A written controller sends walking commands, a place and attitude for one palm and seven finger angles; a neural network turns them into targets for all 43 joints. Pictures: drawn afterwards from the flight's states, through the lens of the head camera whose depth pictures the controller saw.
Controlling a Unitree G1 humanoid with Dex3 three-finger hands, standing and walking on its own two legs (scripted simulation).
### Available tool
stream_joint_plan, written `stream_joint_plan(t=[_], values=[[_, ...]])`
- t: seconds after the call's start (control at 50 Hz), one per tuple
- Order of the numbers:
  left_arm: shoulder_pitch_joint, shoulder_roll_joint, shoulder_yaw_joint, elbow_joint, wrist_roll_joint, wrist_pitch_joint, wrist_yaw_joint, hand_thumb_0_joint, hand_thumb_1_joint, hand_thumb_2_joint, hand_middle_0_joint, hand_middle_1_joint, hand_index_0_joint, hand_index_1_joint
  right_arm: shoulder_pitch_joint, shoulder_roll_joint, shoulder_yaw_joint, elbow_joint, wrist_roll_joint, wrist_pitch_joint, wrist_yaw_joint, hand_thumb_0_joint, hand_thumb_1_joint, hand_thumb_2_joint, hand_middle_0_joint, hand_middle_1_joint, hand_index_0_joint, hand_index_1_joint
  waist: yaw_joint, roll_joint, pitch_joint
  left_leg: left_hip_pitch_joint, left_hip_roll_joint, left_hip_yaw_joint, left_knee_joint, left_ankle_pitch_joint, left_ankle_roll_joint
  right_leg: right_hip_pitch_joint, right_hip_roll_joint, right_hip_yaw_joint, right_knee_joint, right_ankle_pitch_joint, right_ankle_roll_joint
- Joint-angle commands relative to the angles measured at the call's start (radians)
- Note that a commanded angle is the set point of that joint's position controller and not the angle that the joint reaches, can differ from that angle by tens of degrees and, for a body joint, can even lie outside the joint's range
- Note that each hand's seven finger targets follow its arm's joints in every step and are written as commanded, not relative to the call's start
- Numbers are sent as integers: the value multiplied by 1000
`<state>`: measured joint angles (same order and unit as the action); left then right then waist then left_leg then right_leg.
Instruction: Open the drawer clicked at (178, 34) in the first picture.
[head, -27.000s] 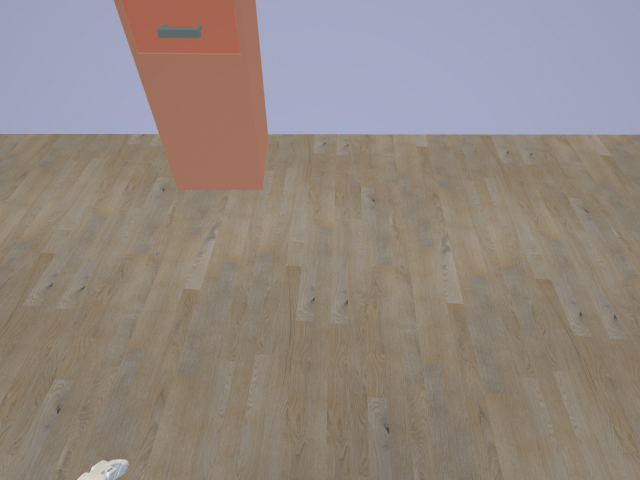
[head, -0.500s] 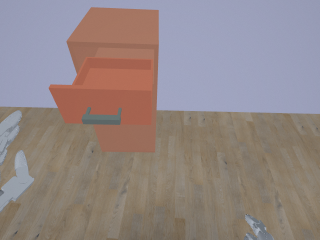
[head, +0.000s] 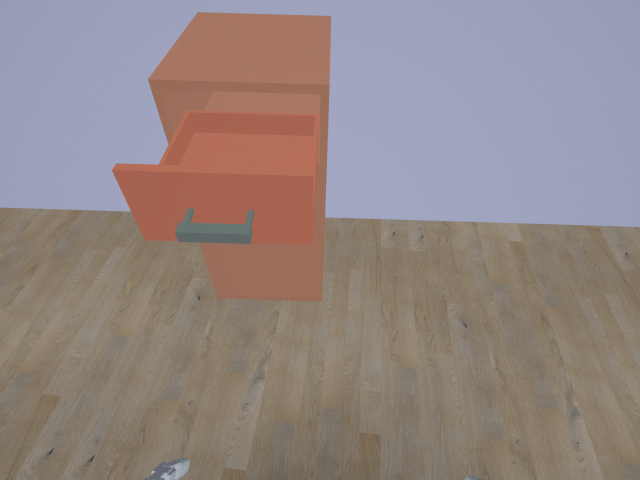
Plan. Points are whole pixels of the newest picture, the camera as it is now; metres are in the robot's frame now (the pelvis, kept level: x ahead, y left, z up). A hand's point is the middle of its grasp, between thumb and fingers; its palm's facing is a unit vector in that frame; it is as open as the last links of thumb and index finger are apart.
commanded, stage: let the arm hang, fingers relaxed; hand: left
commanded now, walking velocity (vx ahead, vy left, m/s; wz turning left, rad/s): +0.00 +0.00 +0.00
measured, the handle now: (217, 223) +0.55 +0.21 -0.03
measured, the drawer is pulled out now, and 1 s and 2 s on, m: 0.29 0.29 0.29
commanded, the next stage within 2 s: look to check the result in 0.86 s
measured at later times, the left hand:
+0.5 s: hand out of the picture -0.03 +0.18 -0.16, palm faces +0.02 -0.98 -0.20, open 7.4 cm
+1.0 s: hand out of the picture +0.00 +0.17 -0.16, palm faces +0.02 -0.98 -0.18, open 7.4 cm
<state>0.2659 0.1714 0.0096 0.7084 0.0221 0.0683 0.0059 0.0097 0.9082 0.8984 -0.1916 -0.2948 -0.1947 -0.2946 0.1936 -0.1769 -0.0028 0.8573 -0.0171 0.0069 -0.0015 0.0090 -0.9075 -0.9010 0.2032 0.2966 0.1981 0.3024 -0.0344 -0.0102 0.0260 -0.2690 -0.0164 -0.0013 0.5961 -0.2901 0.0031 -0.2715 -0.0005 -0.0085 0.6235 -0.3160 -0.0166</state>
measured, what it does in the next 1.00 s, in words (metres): stands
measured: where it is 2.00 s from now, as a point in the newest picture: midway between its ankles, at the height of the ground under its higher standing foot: outside the picture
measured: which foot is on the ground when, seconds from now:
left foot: down 0.00-1.00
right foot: down 0.00-1.00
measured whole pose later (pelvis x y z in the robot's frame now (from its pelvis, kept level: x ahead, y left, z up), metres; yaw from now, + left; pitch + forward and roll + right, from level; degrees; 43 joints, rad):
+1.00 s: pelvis +0.00 +0.00 +0.02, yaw -1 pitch -2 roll +0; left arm 0.28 0.13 0.02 1.13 0.01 0.00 0.03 0.00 0.91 0.90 -0.19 -0.30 -0.20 -0.30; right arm 0.31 -0.12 -0.01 1.11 -0.01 0.01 -0.04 0.00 -0.91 -0.90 0.20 0.30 0.19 0.30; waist -0.01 0.01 0.07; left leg -0.19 0.00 0.02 0.42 -0.20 0.01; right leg -0.19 0.02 0.01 0.42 -0.20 -0.01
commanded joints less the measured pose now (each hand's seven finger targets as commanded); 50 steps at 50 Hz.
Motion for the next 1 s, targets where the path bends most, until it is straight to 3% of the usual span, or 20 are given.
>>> stream_joint_plan(t=[0.0, 0.04, 0.06, 0.12, 0.18, 0.24, 0.3, 0.44, 0.68, 0.88, 0.98], values=[[8, 161, 46, 78, -6, -60, 14, 0, 900, 900, -200, -300, -200, -300, 38, -117, -22, 4, -1, -11, -20, 0, -900, -900, 200, 300, 200, 300, 33, 122, 11, 7, 97, -94, -185, 145, 44, 50, -53, 101, -205, 114, -34], [41, 113, 60, 145, -3, -63, 16, 0, 900, 900, -200, -300, -200, -300, 57, -99, -25, 33, -6, -11, -29, 0, -900, -900, 200, 300, 200, 300, 38, 158, -11, 4, 94, -90, -202, 93, 45, 85, -53, 102, -236, 104, -41], [44, 123, 54, 175, -5, -64, 15, 0, 900, 900, -200, -300, -200, -300, 69, -95, -23, 49, -4, -9, -30, 0, -900, -900, 200, 300, 200, 300, 39, 168, -16, 7, 91, -82, -203, 82, 42, 94, -58, 102, -245, 106, -44], [41, 119, 41, 243, -10, -69, 15, 0, 900, 900, -200, -300, -200, -300, 122, -85, -24, 97, 2, -5, -34, 0, -900, -900, 200, 300, 200, 300, 29, 80, -41, 51, 96, -76, -205, 96, 38, 106, -67, 104, -283, 124, -44], [50, 116, 31, 301, -13, -71, 18, 0, 900, 900, -200, -300, -200, -300, 154, -78, -21, 140, 6, -2, -37, 0, -900, -900, 200, 300, 200, 300, 27, 38, -8, 68, 98, -69, -211, 118, 34, 82, -71, 97, -303, 119, -44], [59, 109, 24, 347, -15, -68, 20, 0, 900, 900, -200, -300, -200, -300, 184, -66, -16, 178, 4, 2, -38, 0, -900, -900, 200, 300, 200, 300, 24, 39, 39, 59, 97, -66, -231, 94, 33, 56, -72, 99, -325, 66, -44], [71, 104, 21, 378, -15, -69, 24, 0, 900, 900, -200, -300, -200, -300, 206, -62, -13, 203, 6, -2, -39, 0, -900, -900, 200, 300, 200, 300, 25, 23, 29, 68, 105, -72, -245, 110, 36, 70, -68, 90, -313, 86, -42], [80, 86, 23, 404, -12, -63, 29, 0, 900, 900, -200, -300, -200, -300, 222, -38, -16, 229, 2, 5, -38, 0, -900, -900, 200, 300, 200, 300, 25, 1, 85, 36, 94, -73, -262, 9, 37, 18, -65, 93, -325, -18, -38], [90, 50, 30, 399, -8, -70, 32, 0, 900, 900, -200, -300, -200, -300, 209, -14, -24, 223, 2, -5, -42, 0, -900, -900, 200, 300, 200, 300, 28, 50, 82, 39, 99, -73, -259, 32, 37, 4, -58, 93, -297, 52, -37], [88, 51, 26, 399, -10, -77, 33, 0, 900, 900, -200, -300, -200, -300, 198, -19, -27, 225, 5, -8, -43, 0, -900, -900, 200, 300, 200, 300, 25, 15, 63, 81, 103, -65, -256, 90, 33, 21, -62, 97, -302, 99, -35], [90, 57, 26, 402, -11, -77, 33, 0, 900, 900, -200, -300, -200, -300, 193, -25, -25, 229, 5, -10, -43, 0, -900, -900, 200, 300, 200, 300, 26, 35, 66, 90, 107, -61, -263, 104, 32, 28, -62, 97, -301, 117, -34]])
